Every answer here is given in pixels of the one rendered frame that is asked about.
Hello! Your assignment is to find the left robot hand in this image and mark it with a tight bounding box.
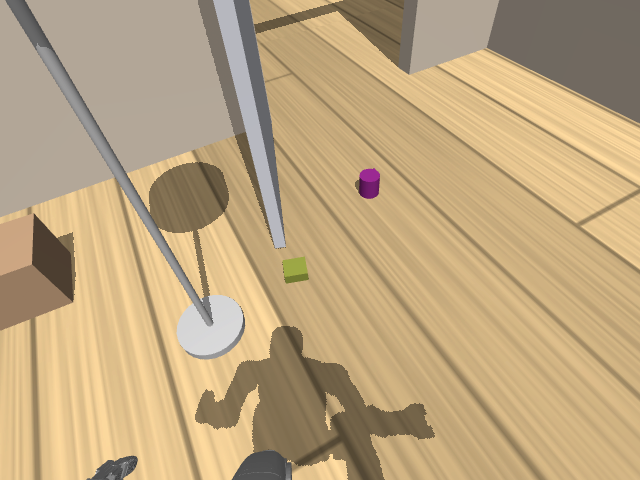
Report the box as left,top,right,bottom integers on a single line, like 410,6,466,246
86,456,138,480

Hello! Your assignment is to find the floor lamp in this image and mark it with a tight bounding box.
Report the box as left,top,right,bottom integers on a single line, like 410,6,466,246
5,0,245,360

